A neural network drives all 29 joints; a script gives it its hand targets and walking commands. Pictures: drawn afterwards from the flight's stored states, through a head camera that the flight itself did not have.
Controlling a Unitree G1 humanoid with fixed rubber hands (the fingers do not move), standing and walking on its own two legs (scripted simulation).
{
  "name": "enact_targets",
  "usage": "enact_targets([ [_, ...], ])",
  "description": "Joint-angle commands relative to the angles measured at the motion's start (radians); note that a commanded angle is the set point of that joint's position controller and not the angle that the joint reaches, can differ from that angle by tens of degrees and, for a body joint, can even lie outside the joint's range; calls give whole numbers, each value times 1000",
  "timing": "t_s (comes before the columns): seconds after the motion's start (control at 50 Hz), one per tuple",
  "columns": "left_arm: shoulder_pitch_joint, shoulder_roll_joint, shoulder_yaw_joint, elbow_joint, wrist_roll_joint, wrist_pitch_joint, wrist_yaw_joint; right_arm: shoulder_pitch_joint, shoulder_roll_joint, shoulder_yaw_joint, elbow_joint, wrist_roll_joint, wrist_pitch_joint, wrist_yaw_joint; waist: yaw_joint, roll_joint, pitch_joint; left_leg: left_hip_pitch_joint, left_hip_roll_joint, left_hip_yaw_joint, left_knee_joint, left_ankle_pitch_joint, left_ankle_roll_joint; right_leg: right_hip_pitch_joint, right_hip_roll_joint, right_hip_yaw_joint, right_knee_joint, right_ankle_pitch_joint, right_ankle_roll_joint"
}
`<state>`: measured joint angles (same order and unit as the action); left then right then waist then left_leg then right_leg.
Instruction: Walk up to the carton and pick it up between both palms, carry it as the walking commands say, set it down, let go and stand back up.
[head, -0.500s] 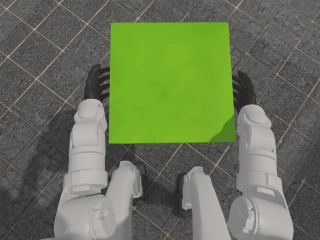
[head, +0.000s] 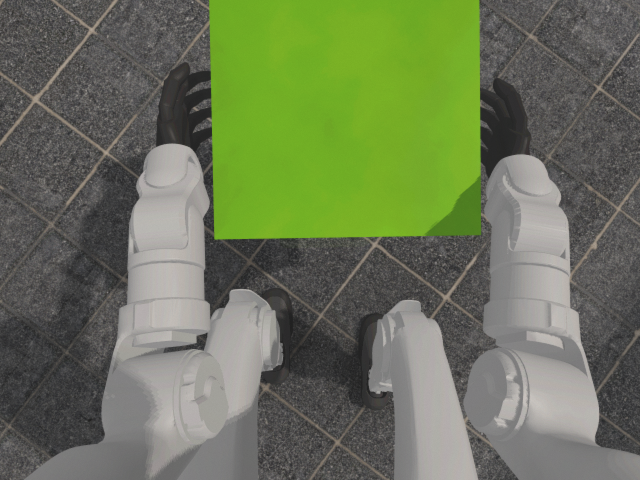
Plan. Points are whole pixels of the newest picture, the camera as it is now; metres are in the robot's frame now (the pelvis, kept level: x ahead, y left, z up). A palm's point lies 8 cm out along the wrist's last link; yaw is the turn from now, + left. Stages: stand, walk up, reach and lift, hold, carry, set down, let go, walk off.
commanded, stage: set down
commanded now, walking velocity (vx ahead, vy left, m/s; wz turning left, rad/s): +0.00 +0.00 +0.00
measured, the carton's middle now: (339, 128) +0.51 +0.00 -0.17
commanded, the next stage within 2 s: none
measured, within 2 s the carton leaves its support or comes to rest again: neither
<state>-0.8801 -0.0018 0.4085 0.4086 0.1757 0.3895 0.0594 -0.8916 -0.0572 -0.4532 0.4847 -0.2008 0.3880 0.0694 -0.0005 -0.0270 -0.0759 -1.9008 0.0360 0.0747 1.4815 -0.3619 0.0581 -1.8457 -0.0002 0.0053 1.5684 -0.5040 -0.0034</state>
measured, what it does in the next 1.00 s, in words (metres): lowers itself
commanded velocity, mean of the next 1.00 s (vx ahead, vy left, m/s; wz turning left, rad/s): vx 0.00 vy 0.00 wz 0.00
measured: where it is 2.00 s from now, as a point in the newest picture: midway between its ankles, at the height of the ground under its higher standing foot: (324, 364)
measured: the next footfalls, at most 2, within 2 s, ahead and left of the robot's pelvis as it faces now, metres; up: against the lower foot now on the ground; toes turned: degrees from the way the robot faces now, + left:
none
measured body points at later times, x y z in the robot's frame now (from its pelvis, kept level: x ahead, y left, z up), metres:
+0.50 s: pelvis -0.01 +0.00 -0.07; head +0.33 +0.01 +0.23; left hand +0.50 +0.18 -0.20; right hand +0.51 -0.18 -0.20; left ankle +0.13 +0.10 -0.52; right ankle +0.08 -0.12 -0.52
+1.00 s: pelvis -0.03 -0.01 -0.12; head +0.34 -0.02 +0.11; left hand +0.53 +0.17 -0.28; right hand +0.52 -0.19 -0.30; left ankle +0.12 +0.10 -0.52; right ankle +0.08 -0.12 -0.52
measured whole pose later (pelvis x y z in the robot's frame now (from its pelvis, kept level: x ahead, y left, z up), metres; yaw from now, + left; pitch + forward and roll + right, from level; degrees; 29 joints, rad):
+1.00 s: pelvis -0.03 -0.01 -0.12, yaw +1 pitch +31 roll +2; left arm -1.42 0.23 0.39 0.75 0.00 0.30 0.11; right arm -1.38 -0.30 -0.31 0.70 -0.04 0.37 -0.05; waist 0.01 0.04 0.52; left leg -2.04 0.04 0.07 1.94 -0.43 0.06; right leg -1.98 0.01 0.01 2.05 -0.61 -0.01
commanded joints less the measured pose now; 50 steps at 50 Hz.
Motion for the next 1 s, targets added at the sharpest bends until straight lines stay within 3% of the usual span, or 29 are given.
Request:
enact_targets([
  [0.0,-614,-865,-592,96,-190,-35,-311,-741,823,656,-16,239,-62,260,49,-31,-1171,771,-159,-100,30,292,-42,252,138,-29,-93,246,2],
  [0.06,-664,-867,-626,58,-218,-35,-300,-789,807,668,-62,267,-67,259,41,-20,-1279,838,-156,-110,52,311,-52,232,139,-34,-71,257,1],
  [0.1,-668,-863,-602,71,-207,-35,-291,-793,807,665,-21,269,-65,260,69,3,-1232,801,-158,-103,71,321,-53,180,137,-30,-47,249,-3],
  [0.12,-698,-853,-600,49,-214,-36,-294,-802,797,663,-33,260,-64,262,53,-23,-1242,782,-158,-110,73,307,-53,188,136,-40,-39,240,0],
  [0.14,-695,-846,-619,52,-215,-35,-291,-796,792,669,-43,274,-67,258,58,-4,-1251,788,-155,-104,89,330,-54,170,135,-36,-27,261,0],
  [0.16,-692,-850,-589,110,-212,-32,-294,-786,779,654,8,250,-62,257,39,-34,-1169,744,-156,-108,92,280,-49,151,132,-37,-32,220,1],
  [0.2,-681,-842,-574,122,-198,-30,-289,-812,790,646,-6,261,-63,257,71,-11,-1170,732,-152,-107,97,279,-48,139,130,-21,-19,219,-6],
  [0.22,-720,-832,-580,64,-213,-41,-291,-854,788,671,-59,281,-71,257,75,-32,-1236,712,-154,-94,114,303,-49,181,129,-26,-9,246,0],
  [0.24,-725,-828,-573,113,-220,-36,-288,-868,767,665,-32,282,-68,255,65,-20,-1226,727,-154,-101,119,281,-48,138,129,-36,4,218,0],
  [0.28,-796,-838,-616,50,-245,-40,-281,-858,754,650,-44,284,-75,249,27,11,-1312,782,-153,-114,139,312,-61,130,126,-38,23,242,-6],
  [0.3,-778,-820,-590,95,-231,-30,-276,-895,727,641,-24,283,-73,251,51,22,-1245,759,-151,-117,145,284,-57,81,125,-37,31,199,-10],
  [0.32,-792,-810,-571,123,-229,-30,-275,-894,730,629,19,272,-67,254,43,13,-1200,735,-150,-118,143,218,-54,51,120,-42,32,146,-6],
  [0.48,-832,-788,-578,115,-250,-44,-258,-1007,685,685,-57,329,-89,243,72,6,-1298,731,-141,-97,238,277,-53,83,113,-37,115,187,-10],
  [0.5,-864,-799,-584,97,-260,-43,-257,-996,681,669,-64,317,-89,241,37,2,-1330,754,-145,-99,238,282,-56,112,115,-49,118,202,-10],
  [0.52,-868,-777,-572,111,-259,-48,-255,-1018,684,677,-41,329,-88,236,55,-16,-1314,724,-147,-86,255,269,-54,123,112,-43,127,184,-6],
  [0.54,-886,-764,-580,123,-254,-43,-257,-1012,672,654,-11,323,-87,237,34,-8,-1280,735,-141,-104,252,254,-53,69,114,-58,137,170,-6],
  [0.58,-971,-747,-620,17,-297,-56,-245,-1021,692,682,-57,346,-89,228,34,-1,-1431,799,-137,-94,291,311,-58,148,115,-45,156,217,-16],
  [0.6,-956,-738,-615,51,-292,-52,-242,-1007,653,662,-3,342,-82,228,26,13,-1429,840,-135,-101,293,304,-61,119,107,-61,175,186,-12],
  [0.66,-1030,-683,-656,-52,-325,-51,-225,-1109,641,715,-145,389,-83,207,27,2,-1646,948,-129,-89,345,393,-58,221,113,-69,207,253,-6],
  [0.68,-1056,-675,-654,-59,-328,-48,-218,-1127,619,714,-147,398,-76,198,36,9,-1690,966,-128,-85,355,372,-60,241,109,-66,218,230,-9],
  [0.72,-1053,-718,-674,-51,-382,-47,-205,-1247,562,769,-289,428,-84,171,31,3,-1850,1064,-134,-89,395,450,-60,345,104,-62,257,285,-12],
  [0.76,-1020,-712,-605,104,-379,-55,-198,-1294,512,760,-270,415,-103,153,17,-36,-1784,1028,-132,-92,423,468,-49,377,92,-54,278,313,-19],
  [0.8,-940,-712,-532,292,-343,-60,-217,-1247,536,750,-136,384,-108,150,31,-112,-1456,810,-130,-88,407,346,-28,298,90,-46,276,242,-21],
  [0.82,-945,-711,-487,310,-324,-62,-232,-1249,549,717,-88,372,-109,159,28,-120,-1335,714,-125,-80,400,281,-26,276,87,-44,264,191,-14],
  [0.88,-1009,-657,-438,315,-304,-99,-248,-1227,629,698,24,369,-114,164,79,-147,-1200,609,-125,-64,414,206,-13,237,86,-40,277,141,-11],
  [0.9,-1039,-627,-437,295,-306,-110,-248,-1221,640,697,40,379,-114,168,83,-162,-1178,593,-115,-65,419,199,-13,240,86,-36,284,150,-8],
  [0.92,-1069,-637,-445,275,-310,-116,-245,-1221,627,678,63,379,-117,169,83,-110,-1179,612,-117,-59,430,201,-17,200,86,-36,285,136,-15],
  [0.94,-1080,-631,-444,295,-319,-121,-244,-1207,620,660,87,370,-122,169,65,-118,-1148,605,-120,-72,438,196,-14,170,85,-38,295,125,-16],
  [0.98,-1097,-620,-440,324,-333,-127,-246,-1270,598,670,45,380,-138,161,72,-119,-1145,586,-115,-65,460,194,-13,185,83,-27,297,129,-25],
])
